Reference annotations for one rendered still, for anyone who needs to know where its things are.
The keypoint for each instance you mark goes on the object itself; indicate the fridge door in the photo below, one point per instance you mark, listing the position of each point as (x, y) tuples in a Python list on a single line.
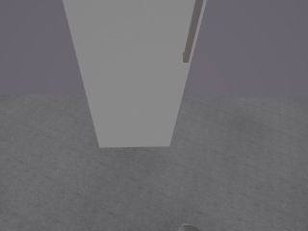
[(131, 56)]

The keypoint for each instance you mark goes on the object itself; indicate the handle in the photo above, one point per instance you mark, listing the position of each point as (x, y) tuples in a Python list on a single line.
[(193, 26)]

